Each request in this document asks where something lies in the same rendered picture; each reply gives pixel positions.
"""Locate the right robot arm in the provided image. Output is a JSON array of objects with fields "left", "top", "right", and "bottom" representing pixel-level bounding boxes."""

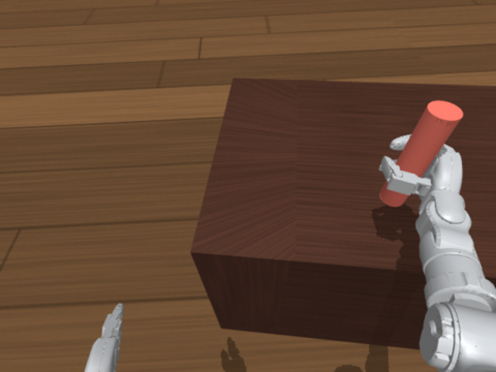
[{"left": 415, "top": 190, "right": 496, "bottom": 372}]

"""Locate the right robot hand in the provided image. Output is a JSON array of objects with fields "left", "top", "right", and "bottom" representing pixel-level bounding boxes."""
[{"left": 379, "top": 134, "right": 463, "bottom": 201}]

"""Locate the can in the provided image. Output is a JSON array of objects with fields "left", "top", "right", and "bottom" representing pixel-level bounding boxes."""
[{"left": 379, "top": 101, "right": 463, "bottom": 207}]

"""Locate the left robot hand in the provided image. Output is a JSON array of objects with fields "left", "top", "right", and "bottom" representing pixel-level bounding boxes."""
[{"left": 84, "top": 303, "right": 124, "bottom": 372}]

